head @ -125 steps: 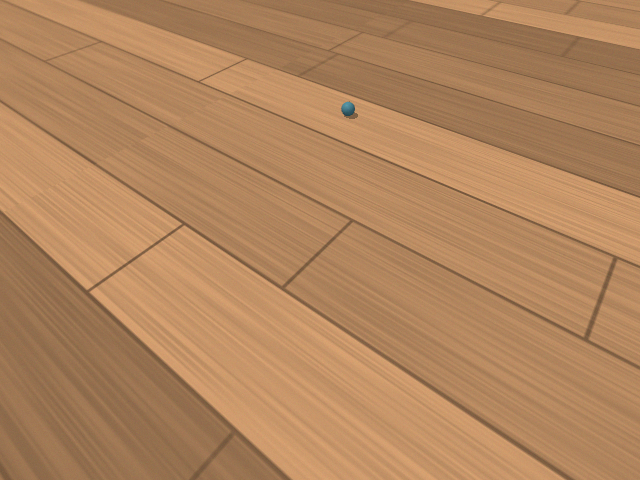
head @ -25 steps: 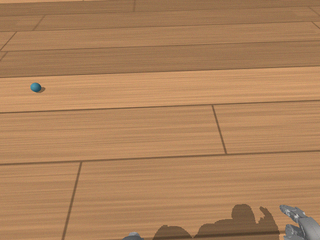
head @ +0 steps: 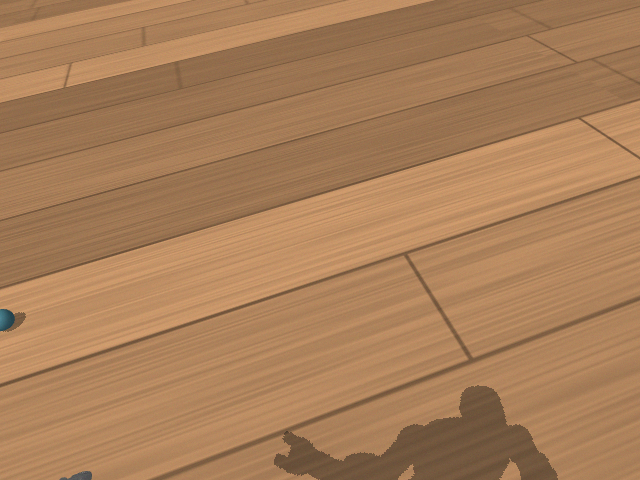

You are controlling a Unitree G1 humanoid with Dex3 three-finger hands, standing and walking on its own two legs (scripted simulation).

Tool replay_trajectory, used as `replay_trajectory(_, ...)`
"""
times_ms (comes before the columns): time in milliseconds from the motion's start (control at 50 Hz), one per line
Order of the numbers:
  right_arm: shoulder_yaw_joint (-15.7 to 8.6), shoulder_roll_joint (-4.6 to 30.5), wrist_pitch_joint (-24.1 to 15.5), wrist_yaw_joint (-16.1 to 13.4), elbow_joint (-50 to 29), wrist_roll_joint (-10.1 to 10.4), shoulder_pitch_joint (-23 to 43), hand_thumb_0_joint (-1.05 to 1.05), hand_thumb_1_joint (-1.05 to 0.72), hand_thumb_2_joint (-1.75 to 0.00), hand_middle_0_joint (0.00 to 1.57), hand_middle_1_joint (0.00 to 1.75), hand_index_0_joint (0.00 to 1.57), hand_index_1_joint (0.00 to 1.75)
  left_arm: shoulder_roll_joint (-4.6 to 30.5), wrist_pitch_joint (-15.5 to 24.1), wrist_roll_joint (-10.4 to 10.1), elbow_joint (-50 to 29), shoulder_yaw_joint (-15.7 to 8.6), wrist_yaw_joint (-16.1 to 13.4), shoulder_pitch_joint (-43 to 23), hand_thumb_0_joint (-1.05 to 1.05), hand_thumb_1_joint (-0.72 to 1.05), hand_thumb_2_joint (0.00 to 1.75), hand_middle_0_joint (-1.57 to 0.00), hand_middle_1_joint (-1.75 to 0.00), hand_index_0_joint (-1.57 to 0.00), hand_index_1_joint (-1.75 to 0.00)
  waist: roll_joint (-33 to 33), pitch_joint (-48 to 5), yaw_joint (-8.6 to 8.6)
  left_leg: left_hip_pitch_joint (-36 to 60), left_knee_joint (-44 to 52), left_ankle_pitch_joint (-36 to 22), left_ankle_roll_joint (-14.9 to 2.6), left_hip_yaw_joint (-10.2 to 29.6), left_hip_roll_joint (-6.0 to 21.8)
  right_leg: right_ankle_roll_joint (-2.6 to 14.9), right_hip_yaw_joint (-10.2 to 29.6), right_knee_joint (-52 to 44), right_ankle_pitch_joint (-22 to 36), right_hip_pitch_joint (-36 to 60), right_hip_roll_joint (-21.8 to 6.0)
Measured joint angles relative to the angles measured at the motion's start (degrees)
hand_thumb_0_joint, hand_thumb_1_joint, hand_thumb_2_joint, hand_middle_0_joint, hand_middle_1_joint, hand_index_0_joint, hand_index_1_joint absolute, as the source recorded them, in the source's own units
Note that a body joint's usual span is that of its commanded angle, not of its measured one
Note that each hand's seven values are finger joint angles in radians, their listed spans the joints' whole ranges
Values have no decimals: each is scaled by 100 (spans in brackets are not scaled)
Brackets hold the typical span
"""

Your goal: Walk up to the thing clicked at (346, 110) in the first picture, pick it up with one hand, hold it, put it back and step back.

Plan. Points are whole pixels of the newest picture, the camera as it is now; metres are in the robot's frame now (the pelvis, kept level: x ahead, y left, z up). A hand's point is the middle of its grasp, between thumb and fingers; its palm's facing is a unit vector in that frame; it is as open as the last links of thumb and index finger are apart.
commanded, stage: walk up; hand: left
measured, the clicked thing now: (1, 320) +0.92 +1.26 -0.71
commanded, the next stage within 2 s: none
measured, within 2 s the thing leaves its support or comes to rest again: neither
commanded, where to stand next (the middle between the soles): +0.56 +1.32 m, yaw -40 degrees
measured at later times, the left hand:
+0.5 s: hand (25, 413) +0.32 +0.49 -0.13, palm faces -0.26 -0.79 -0.56, open 7.4 cm
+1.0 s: hand out of the picture +0.48 +0.69 -0.13, palm faces -0.29 -0.71 -0.64, open 7.4 cm
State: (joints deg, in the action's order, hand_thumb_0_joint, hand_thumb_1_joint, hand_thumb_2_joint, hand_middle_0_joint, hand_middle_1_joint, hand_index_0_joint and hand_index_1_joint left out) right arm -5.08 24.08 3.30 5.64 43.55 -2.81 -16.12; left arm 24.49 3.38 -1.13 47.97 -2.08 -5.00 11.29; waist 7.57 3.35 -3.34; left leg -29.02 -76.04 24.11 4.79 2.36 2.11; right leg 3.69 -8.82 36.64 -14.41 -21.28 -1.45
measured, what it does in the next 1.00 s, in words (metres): steps to the left, turning right: left foot, then right foot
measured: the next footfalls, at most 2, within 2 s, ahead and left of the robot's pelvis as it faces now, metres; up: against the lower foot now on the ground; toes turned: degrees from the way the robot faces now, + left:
left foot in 0.24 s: +0.25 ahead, +0.30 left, +0.00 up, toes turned -3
right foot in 0.52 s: +0.32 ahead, +0.10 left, +0.00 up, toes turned -19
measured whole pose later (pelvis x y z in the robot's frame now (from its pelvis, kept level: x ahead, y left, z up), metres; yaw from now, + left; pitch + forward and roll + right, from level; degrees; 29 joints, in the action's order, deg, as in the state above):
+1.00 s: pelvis +0.31 +0.39 -0.02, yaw -18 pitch +1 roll +0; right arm -7.0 26.8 2.6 5.3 40.4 -4.6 -12.5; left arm 29.8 2.2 0.9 50.8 -4.2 -6.8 17.6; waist 3.1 4.3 -2.7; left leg -26.6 -51.2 25.6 1.1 -0.9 2.7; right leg 3.3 7.2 63.3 -30.5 -35.5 -3.0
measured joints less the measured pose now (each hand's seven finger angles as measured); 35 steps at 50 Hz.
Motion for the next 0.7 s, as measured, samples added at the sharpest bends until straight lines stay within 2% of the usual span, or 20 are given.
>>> replay_trajectory(60, 57, 45, 8, 148, -197, 11, 339, 1, -91, -90, 20, 30, 20, 30, -105, 58, 119, 189, 34, 43, 309, 0, 90, 90, -21, -30, -20, -30, 74, 4, 77, -550, 616, -558, -96, 437, 469, -269, 225, -195, -69, 325, -93)
replay_trajectory(120, 32, 134, 25, 275, -315, 18, 590, 1, -91, -90, 20, 30, 20, 30, -124, 116, 238, 346, 34, 106, 593, 0, 90, 90, -21, -30, -21, -30, 65, -21, 178, -713, 1607, -929, -155, 513, 796, -440, 492, -208, -247, 487, -272)
replay_trajectory(180, -26, 256, 25, 343, -311, 16, 739, 1, -91, -90, 20, 30, 20, 30, -46, 132, 305, 444, -10, 132, 811, 0, 89, 90, -22, -30, -21, -31, 19, -66, 297, -508, 2546, -1220, -257, 374, 891, -534, 744, -98, -508, 555, -477)
replay_trajectory(220, -85, 341, 0, 340, -288, 5, 767, 1, -91, -90, 20, 30, 20, 30, 62, 97, 313, 504, -51, 132, 933, 0, 89, 90, -22, -30, -21, -31, -36, -131, 344, -173, 3090, -1165, -334, 202, 791, -574, 919, 114, -761, 523, -643)
replay_trajectory(240, -117, 376, -37, 321, -293, -14, 757, 1, -91, -90, 20, 30, 20, 30, 138, 63, 313, 532, -76, 120, 996, 0, 89, 90, -22, -30, -21, -31, -85, -174, 330, 41, 3342, -929, -310, 122, 687, -513, 1017, 356, -947, 435, -744)
replay_trajectory(260, -164, 309, -91, 268, -260, -60, 786, 1, -91, -90, 20, 30, 20, 30, 251, 7, 302, 604, -118, 89, 982, 0, 89, 90, -22, -30, -21, -31, -253, -153, 280, 44, 3201, -669, -154, 16, 544, -363, 1183, 792, -1078, 251, -860)
replay_trajectory(300, -121, 117, -173, 164, -196, -69, 804, 1, -91, -90, 20, 30, 20, 30, 416, -117, 234, 773, -187, -31, 844, 1, 89, 90, -21, -30, -21, -30, -518, -35, 264, 66, 2959, -475, -80, -220, 448, -137, 1464, 1941, -1382, -272, -620)
replay_trajectory(320, -81, 27, -193, 124, -168, -51, 768, 0, -91, -90, 20, 30, 20, 30, 462, -134, 189, 842, -187, -78, 765, 1, 90, 90, -21, -30, -21, -30, -603, 13, 243, 147, 3007, -463, -105, -312, 425, -60, 1405, 2400, -1390, -518, -466)
replay_trajectory(360, -2, -109, -190, 46, -135, -45, 646, 0, -91, -90, 20, 30, 20, 30, 493, -88, 87, 910, -172, -93, 641, 1, 90, 90, -21, -30, -20, -30, -731, 80, 169, 378, 3254, -491, -221, -488, 351, -22, 1095, 2811, -1250, -897, -267)
replay_trajectory(440, 56, -112, -99, -69, -122, -120, 445, 1, -91, -90, 20, 30, 20, 30, 334, 34, 15, 874, -95, -11, 566, 1, 90, 90, -21, -30, -20, -30, -732, 180, -55, 857, 3593, -400, -496, -841, 151, -146, 353, 2071, -995, -1117, -172)
replay_trajectory(480, 41, -36, -35, -100, -154, -143, 355, 1, -90, -90, 20, 30, 20, 30, 207, 70, 36, 808, -48, 15, 563, 1, 90, 90, -21, -30, -20, -30, -634, 207, -170, 1028, 3557, -240, -596, -982, 55, -128, 116, 1308, -610, -969, -115)
replay_trajectory(500, 33, 19, 13, -99, -174, -134, 304, 1, -90, -90, 20, 30, 20, 30, 155, 110, 71, 744, -40, 18, 588, 0, 90, 90, -21, -30, -20, -30, -573, 199, -197, 1057, 3408, -103, -648, -1044, 23, -98, 40, 807, -237, -802, -68)
replay_trajectory(520, 17, 71, 59, -94, -194, -107, 246, 1, -90, -90, 20, 30, 20, 30, 134, 164, 128, 649, -49, 10, 630, 0, 90, 90, -21, -30, -20, -30, -521, 179, -189, 989, 3077, 40, -688, -1086, 3, 6, 40, 443, 69, -646, -26)
replay_trajectory(560, -43, 169, 170, -121, -159, -73, 236, 1, -90, -90, 20, 30, 20, 30, 28, 191, 220, 461, -66, -47, 602, 0, 90, 90, -21, -30, -20, -30, -200, 242, -128, 615, 2019, 342, -654, -692, -23, 98, 3, 672, -58, -618, 63)
replay_trajectory(620, -80, 224, 327, -110, -49, -92, 255, 1, -91, -90, 20, 30, 20, 30, -50, 117, 231, 189, -46, -79, 555, 0, 90, 90, -21, -30, -21, -30, 91, 204, 39, -72, 595, 341, -484, -208, -92, 50, 53, 693, -186, -483, 38)
replay_trajectory(660, -83, 240, 339, -45, -21, -117, 325, 1, -91, -90, 20, 30, 20, 30, -58, 95, 267, 62, -66, -78, 576, 0, 90, 90, -21, -30, -21, -30, 178, 174, 123, -379, 329, 74, -437, -23, 22, -57, 162, 565, -152, -376, -19)
replay_trajectory(700, -89, 240, 306, 36, -60, -137, 380, 1, -91, -90, 20, 30, 20, 30, -15, 91, 311, -9, -95, -49, 626, 0, 90, 90, -21, -30, -21, -30, 186, 138, 174, -530, 465, -145, -405, 126, 172, -167, 307, 484, -132, -316, -112)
